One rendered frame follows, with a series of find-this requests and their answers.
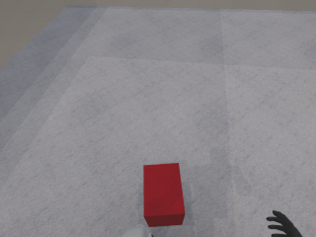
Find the robot left thigh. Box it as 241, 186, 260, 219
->
120, 226, 152, 237

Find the carton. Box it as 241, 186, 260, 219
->
143, 163, 186, 227

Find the right robot hand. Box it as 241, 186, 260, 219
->
266, 210, 302, 237

